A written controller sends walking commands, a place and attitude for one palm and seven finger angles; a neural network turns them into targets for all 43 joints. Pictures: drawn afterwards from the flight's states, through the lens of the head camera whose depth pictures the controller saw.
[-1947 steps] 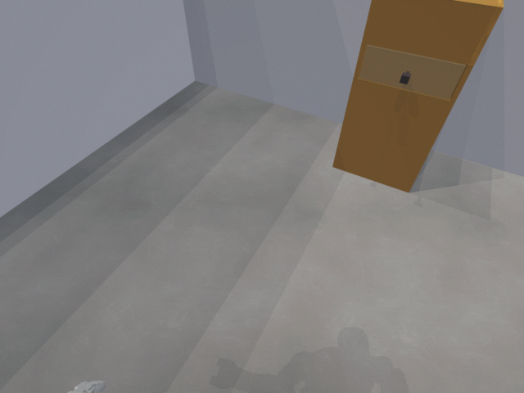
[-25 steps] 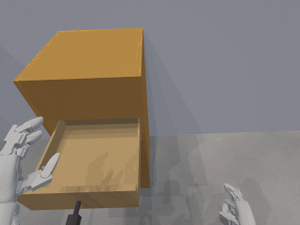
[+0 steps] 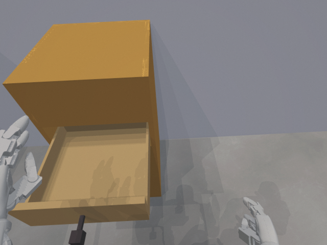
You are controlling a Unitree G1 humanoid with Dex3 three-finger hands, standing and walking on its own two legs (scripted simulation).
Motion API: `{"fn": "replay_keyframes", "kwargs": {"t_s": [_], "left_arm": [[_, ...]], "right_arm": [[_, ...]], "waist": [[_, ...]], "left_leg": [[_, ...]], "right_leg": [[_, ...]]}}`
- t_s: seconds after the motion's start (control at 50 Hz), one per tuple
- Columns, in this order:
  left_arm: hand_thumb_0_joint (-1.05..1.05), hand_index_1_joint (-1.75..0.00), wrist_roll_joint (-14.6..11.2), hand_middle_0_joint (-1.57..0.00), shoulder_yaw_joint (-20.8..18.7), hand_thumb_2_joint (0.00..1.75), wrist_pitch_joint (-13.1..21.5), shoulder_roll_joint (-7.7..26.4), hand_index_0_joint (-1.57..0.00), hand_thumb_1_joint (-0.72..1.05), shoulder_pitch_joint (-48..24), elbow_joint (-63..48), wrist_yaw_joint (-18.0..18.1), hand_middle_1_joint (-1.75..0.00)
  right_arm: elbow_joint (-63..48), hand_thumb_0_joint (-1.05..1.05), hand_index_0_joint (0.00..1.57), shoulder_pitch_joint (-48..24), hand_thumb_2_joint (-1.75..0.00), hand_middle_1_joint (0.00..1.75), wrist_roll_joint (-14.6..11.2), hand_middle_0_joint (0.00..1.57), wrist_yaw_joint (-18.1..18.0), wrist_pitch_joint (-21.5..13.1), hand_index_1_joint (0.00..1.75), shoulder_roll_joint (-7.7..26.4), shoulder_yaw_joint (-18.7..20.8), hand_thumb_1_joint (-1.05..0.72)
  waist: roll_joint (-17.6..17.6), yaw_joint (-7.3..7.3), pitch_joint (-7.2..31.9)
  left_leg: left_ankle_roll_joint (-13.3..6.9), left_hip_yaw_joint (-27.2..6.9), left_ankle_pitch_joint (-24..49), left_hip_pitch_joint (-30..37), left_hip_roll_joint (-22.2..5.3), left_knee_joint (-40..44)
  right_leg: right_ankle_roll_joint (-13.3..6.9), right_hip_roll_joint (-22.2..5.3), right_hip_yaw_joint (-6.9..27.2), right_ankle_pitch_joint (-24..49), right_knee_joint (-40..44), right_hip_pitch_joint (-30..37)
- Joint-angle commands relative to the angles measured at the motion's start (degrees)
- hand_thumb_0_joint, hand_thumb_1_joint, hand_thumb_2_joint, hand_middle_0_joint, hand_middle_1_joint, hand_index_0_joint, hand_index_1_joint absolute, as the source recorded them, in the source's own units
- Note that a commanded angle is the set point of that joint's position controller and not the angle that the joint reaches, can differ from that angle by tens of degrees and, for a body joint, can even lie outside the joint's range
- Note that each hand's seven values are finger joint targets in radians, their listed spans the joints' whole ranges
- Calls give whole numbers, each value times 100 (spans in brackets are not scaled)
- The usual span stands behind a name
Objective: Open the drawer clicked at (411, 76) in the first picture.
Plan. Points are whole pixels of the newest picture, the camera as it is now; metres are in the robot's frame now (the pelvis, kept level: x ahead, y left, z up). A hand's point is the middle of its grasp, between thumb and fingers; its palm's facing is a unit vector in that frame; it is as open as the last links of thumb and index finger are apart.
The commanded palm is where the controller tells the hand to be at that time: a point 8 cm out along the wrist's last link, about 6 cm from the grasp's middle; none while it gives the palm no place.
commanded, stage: step back with the hand held close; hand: left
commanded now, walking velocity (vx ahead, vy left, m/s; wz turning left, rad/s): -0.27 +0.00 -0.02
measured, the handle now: (79, 230) +0.18 +0.27 -0.15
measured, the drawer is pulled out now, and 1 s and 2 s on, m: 0.30 0.30 0.30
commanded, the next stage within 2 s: stop stepping back and stand still in 1.14 s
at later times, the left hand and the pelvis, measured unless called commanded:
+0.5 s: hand (23, 216) +0.13 +0.24 +0.15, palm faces +0.35 -0.81 -0.47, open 7.4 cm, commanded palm +0.07 +0.29 +0.17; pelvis -0.06 +0.00 -0.01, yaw +1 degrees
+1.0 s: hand out of the picture +0.05 +0.20 +0.16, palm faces +0.31 -0.83 -0.47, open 7.4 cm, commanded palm -0.01 +0.25 +0.17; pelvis -0.14 -0.03 -0.01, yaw +0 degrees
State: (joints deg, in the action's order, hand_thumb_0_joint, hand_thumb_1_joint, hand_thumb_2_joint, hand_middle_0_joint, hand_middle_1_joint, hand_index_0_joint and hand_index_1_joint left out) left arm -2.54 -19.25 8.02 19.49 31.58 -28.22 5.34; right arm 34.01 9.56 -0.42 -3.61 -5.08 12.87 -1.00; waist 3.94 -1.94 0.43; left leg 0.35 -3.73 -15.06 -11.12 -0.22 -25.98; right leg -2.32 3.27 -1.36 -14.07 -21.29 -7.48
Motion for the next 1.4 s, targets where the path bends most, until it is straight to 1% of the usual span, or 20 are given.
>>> {"fn": "replay_keyframes", "kwargs": {"t_s": [0.0, 0.18, 0.4, 0.46, 0.52, 0.56, 0.64, 0.78, 0.82, 0.88, 0.94, 1.04, 1.08, 1.12, 1.14, 1.22, 1.26, 1.3, 1.34, 1.38], "left_arm": [[0, -30, 52, -20, -629, 90, 483, 867, -20, 90, 353, -1178, 107, -30], [0, -30, 42, -20, -910, 90, 424, 1154, -20, 90, 921, -1779, 349, -30], [0, -30, 42, -20, -836, 90, 452, 1041, -20, 90, 910, -2236, 590, -30], [0, -30, 52, -20, -751, 90, 439, 991, -20, 90, 681, -2138, 608, -30], [0, -30, 56, -20, -670, 90, 478, 1038, -20, 90, 448, -1958, 621, -30], [0, -30, 110, -20, -694, 90, 461, 1027, -20, 90, 357, -1948, 635, -30], [0, -30, 126, -20, -923, 90, 553, 1242, -20, 90, 439, -1996, 575, -30], [0, -30, 35, -20, -736, 90, 558, 1068, -20, 90, 593, -2153, 576, -30], [0, -30, 61, -20, -785, 90, 550, 1069, -20, 90, 537, -2108, 526, -30], [0, -30, 17, -20, -939, 90, 514, 1366, -20, 90, 520, -1842, 570, -30], [0, -30, 53, -20, -1005, 90, 624, 1283, -20, 90, 580, -1681, 491, -30], [0, -30, 131, -20, -709, 90, 615, 1165, -20, 90, 428, -1741, 470, -30], [0, -30, 171, -20, -735, 90, 806, 1250, -20, 90, 292, -1971, 482, -30], [0, -30, 39, -20, -855, 90, 768, 1239, -20, 90, 832, -1821, 413, -30], [0, -30, 89, -20, -1118, 90, 762, 1335, -20, 90, 804, -2087, 429, -30], [0, -30, -4, -20, -869, 90, 704, 1041, -20, 90, 663, -2435, 428, -30], [0, -30, -2, -20, -905, 90, 678, 1046, -20, 90, 694, -2357, 429, -30], [0, -30, 37, -20, -990, 90, 650, 1176, -20, 90, 481, -2126, 422, -30], [0, -30, -15, -20, -966, 90, 565, 1237, -20, 90, 555, -1903, 466, -30], [0, -30, 36, -20, -870, 90, 591, 1184, -20, 90, 378, -1791, 544, -30]], "right_arm": [[-1031, 0, 20, -691, -90, 30, -3, 20, -40, -26, 30, 631, 345, -90], [-1287, 0, 20, -542, -90, 30, 1, 20, -188, 148, 30, 577, 491, -90], [-1085, 0, 20, -307, -90, 30, 191, 20, -248, -307, 30, 595, 425, -90], [-1045, 0, 20, -237, -90, 30, 156, 20, -242, -328, 30, 622, 451, -90], [-885, 0, 20, -143, -90, 30, 89, 20, -153, -253, 30, 616, 495, -90], [-820, 0, 20, -177, -90, 30, 179, 20, -149, -184, 30, 534, 380, -90], [-992, 0, 20, -531, -90, 30, 64, 20, -178, -352, 30, 538, 365, -90], [-728, 0, 20, -338, -90, 30, 220, 20, -131, -594, 30, 691, 420, -90], [-795, 0, 20, -427, -90, 30, 134, 20, -92, -582, 30, 731, 467, -90], [-714, 0, 20, -448, -90, 30, -15, 20, 47, -372, 30, 512, 606, -90], [-795, 0, 20, -643, -90, 30, 59, 20, 38, -220, 30, 227, 364, -90], [-629, 0, 20, -408, -90, 30, 124, 20, -70, -24, 30, 414, 322, -90], [-729, 0, 20, -353, -90, 30, 100, 20, -53, -69, 30, 667, 514, -90], [-854, 0, 20, -229, -90, 30, -107, 20, 65, -237, 30, 641, 639, -90], [-916, 0, 20, -412, -90, 30, -16, 20, 65, -332, 30, 625, 620, -90], [-671, 0, 20, -338, -90, 30, 105, 20, 83, -551, 30, 570, 570, -90], [-664, 0, 20, -326, -90, 30, 63, 20, 93, -554, 30, 600, 508, -90], [-727, 0, 20, -394, -90, 30, -30, 20, 118, -510, 30, 604, 444, -90], [-807, 0, 20, -199, -90, 30, -111, 20, 157, -362, 30, 572, 524, -90], [-728, 0, 20, -279, -90, 30, 10, 20, 120, -267, 30, 392, 368, -90]], "waist": [[-266, 158, 682], [-216, 262, 1162], [559, 273, 795], [-171, 343, 636], [-1025, 398, 490], [-1018, 444, 309], [904, 232, 383], [597, 272, 618], [335, 268, 759], [-1237, 220, 798], [-1216, 319, 776], [-752, 395, 270], [321, 313, 445], [274, 257, 1048], [1189, 217, 937], [650, 248, 768], [568, 262, 655], [-200, 263, 464], [-1316, 258, 607], [-1120, 403, 453]], "left_leg": [[-226, 119, 1712, 231, -139, 10], [-125, -202, 3063, -138, -474, -230], [-374, -760, 1225, -1604, -1003, 234], [-184, -538, -54, -1695, -490, -502], [10, -22, -906, -655, 152, -2170], [-79, -176, -619, -447, -76, -1321], [-532, -1213, -125, -1991, -1320, 1085], [-518, -971, 1288, -1331, -1206, 231], [-286, -524, 117, -1909, -905, -77], [111, 39, -1346, -1687, 159, -3391], [160, 91, -1227, -1640, -62, -3218], [-52, 594, -443, -630, 40, 297], [-430, -509, 789, -835, -1036, 832], [-455, -196, 718, -1005, -1413, 643], [-574, -332, 81, -1765, -1503, 836], [-586, -270, 2482, -931, -1686, 120], [-444, -131, 1795, -908, -1438, -115], [-170, 355, -499, -1560, -784, -559], [21, 466, -1177, -1309, 76, -2534], [2, 113, -1052, -1385, -69, -2940]], "right_leg": [[188, -704, 367, 2119, 217, -207], [141, -597, 149, 2323, -491, 24], [163, -374, 225, 6, -1246, -38], [-117, -798, 943, 442, -422, -490], [-699, -1969, 2018, -734, 760, -1888], [-564, -1662, 1303, -251, 409, -1889], [235, -276, 220, -518, -1503, -300], [249, -125, 208, -259, -795, -365], [111, -413, 514, 327, -728, -26], [-887, -2513, 2890, -822, 1066, -1301], [-751, -1879, 1541, 1123, 465, -977], [-127, -1203, 955, 870, 430, -938], [348, -511, 480, 736, -445, -718], [367, -420, 338, -277, -1195, -342], [349, -294, 233, -319, -1694, -199], [327, -222, 141, -578, -1850, -895], [343, -268, 75, -240, -1041, -569], [207, -712, 716, 366, -222, -160], [-251, -1988, 2983, -1744, 1228, -1067], [-462, -2015, 2531, -1670, 1127, -1015]]}}
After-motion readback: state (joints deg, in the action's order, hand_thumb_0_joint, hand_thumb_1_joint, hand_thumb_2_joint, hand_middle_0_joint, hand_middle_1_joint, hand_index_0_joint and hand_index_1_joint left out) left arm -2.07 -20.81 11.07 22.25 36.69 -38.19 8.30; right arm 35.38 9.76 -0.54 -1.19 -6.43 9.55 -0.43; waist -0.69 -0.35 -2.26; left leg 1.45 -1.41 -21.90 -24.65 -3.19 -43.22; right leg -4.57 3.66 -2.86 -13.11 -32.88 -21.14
